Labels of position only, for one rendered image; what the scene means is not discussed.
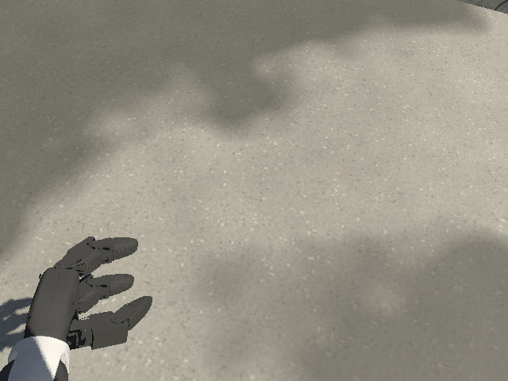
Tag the robot left hand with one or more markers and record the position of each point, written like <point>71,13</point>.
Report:
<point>61,296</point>

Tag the left robot forearm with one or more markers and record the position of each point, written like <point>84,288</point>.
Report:
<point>38,358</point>

